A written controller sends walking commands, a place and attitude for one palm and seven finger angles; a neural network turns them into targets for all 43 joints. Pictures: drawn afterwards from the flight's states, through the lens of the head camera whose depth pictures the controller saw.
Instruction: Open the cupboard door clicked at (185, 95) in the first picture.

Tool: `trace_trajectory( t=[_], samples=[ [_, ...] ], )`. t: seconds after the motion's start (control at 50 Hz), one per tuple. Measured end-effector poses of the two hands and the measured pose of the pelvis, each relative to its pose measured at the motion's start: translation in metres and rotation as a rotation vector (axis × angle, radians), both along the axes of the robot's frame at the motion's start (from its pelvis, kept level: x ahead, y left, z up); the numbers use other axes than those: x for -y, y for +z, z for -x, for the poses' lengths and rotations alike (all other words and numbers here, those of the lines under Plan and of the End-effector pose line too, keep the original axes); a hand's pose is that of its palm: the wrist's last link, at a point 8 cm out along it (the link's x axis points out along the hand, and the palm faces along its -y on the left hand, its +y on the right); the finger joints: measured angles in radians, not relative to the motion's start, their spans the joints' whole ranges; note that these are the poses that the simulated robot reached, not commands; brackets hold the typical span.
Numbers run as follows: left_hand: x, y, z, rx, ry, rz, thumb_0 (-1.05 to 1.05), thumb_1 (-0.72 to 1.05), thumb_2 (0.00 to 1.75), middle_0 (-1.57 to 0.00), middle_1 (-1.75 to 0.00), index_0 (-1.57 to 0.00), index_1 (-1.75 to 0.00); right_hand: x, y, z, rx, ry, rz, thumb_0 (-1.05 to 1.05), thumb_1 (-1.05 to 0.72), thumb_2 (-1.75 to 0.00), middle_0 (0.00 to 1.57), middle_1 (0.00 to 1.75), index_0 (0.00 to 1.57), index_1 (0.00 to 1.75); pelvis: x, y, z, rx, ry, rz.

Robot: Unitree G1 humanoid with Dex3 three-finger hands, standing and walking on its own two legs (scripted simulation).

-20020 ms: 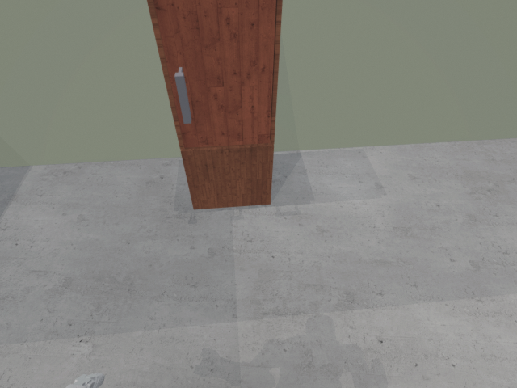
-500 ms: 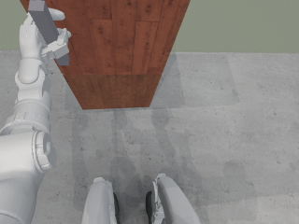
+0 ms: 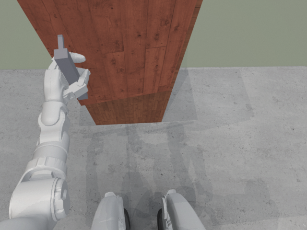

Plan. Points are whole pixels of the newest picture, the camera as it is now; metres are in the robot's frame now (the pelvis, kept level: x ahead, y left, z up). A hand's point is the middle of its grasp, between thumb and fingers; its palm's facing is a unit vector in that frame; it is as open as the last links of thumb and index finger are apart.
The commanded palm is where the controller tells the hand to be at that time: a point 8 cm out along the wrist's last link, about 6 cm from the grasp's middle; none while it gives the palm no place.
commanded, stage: pull the door open along its arc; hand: left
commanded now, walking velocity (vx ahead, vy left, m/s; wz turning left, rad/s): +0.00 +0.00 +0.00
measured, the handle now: (73, 70) +0.52 +0.17 +0.02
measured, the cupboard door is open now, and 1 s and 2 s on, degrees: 9 51 53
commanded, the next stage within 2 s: open thumb and fingers to let go in 0.58 s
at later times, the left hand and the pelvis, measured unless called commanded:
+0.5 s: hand (131, 139) +0.33 +0.03 +0.03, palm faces +0.33 -0.94 -0.01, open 6.3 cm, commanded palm +0.24 +0.07 +0.03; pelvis +0.01 -0.04 +0.01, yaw +4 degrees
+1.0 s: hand (145, 148) +0.30 +0.00 +0.03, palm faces +0.39 -0.92 -0.04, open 8.6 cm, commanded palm +0.25 +0.05 +0.03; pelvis +0.00 -0.09 +0.00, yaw +5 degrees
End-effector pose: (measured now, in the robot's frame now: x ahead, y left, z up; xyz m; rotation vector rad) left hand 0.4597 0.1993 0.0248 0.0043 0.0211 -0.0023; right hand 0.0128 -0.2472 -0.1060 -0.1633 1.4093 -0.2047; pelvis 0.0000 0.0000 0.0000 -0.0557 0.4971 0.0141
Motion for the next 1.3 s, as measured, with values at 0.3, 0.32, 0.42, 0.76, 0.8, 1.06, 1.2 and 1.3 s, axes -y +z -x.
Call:
trace_trajectory(
  t=[0.3, 0.32, 0.42, 0.76, 0.8, 1.06, 1.2, 1.3],
  samples=[
    [0.075, 0.002, 0.115, 0.007, 0.375, 0.047, 0.02, 0.64, 0.75, -0.31, -1.35, -0.39, -1.35, -0.002, 0.005, -0.12, 0.292, 0.203, -0.061, 0.0, -0.9, -0.9, 0.2, 0.3, 0.2, 0.3, 0.014, 0.01, -0.009, 0.072, 0.017, -0.038],
    [0.081, 0.002, 0.121, 0.004, 0.389, 0.039, 0.02, 0.65, 0.75, -0.31, -1.35, -0.39, -1.35, -0.003, 0.005, -0.126, 0.312, 0.215, -0.065, 0.0, -0.9, -0.9, 0.2, 0.3, 0.2, 0.3, 0.016, 0.01, -0.009, 0.076, 0.019, -0.041],
    [0.105, 0.005, 0.148, -0.015, 0.391, 0.02, 0.02, 0.63, 0.71, -0.32, -1.35, -0.39, -1.35, -0.008, 0.009, -0.153, 0.404, 0.253, -0.089, 0.0, -0.91, -0.9, 0.2, 0.3, 0.2, 0.3, 0.029, 0.011, -0.007, 0.101, 0.029, -0.055],
    [0.163, 0.009, 0.195, -0.038, 0.319, -0.052, 0.01, 0.59, 0.72, -0.32, -1.31, -0.36, -1.34, 0.015, 0.01, -0.187, 0.587, 0.303, -0.144, 0.0, -0.9, -0.9, 0.2, 0.3, 0.2, 0.3, 0.074, 0.008, -0.008, 0.131, 0.055, -0.102],
    [0.162, 0.007, 0.193, -0.034, 0.352, -0.048, 0.01, 0.57, 0.73, -0.34, -1.31, -0.36, -1.34, 0.022, 0.004, -0.185, 0.58, 0.302, -0.138, 0.0, -0.9, -0.9, 0.2, 0.3, 0.2, 0.3, 0.077, 0.005, -0.005, 0.127, 0.049, -0.107],
    [0.159, 0.004, 0.198, -0.032, 0.409, -0.026, 0.01, 0.11, 0.56, -0.34, -1.27, -0.34, -1.27, 0.058, -0.017, -0.144, 0.483, 0.229, -0.09, 0.01, -0.9, -0.9, 0.2, 0.3, 0.2, 0.3, 0.087, 0.0, 0.003, 0.12, 0.02, -0.125],
    [0.158, 0.001, 0.192, -0.019, 0.399, -0.022, 0.0, -0.27, 0.4, -0.31, -1.21, -0.31, -1.21, 0.06, -0.021, -0.13, 0.458, 0.207, -0.065, 0.01, -0.9, -0.9, 0.2, 0.3, 0.2, 0.3, 0.082, -0.003, 0.007, 0.115, 0.015, -0.119],
    [0.156, 0.002, 0.193, -0.028, 0.381, -0.027, 0.0, -0.41, 0.34, -0.28, -1.09, -0.29, -1.09, 0.052, -0.018, -0.126, 0.46, 0.201, -0.066, 0.01, -0.91, -0.9, 0.2, 0.3, 0.2, 0.3, 0.075, -0.002, 0.009, 0.12, 0.011, -0.113]
  ],
)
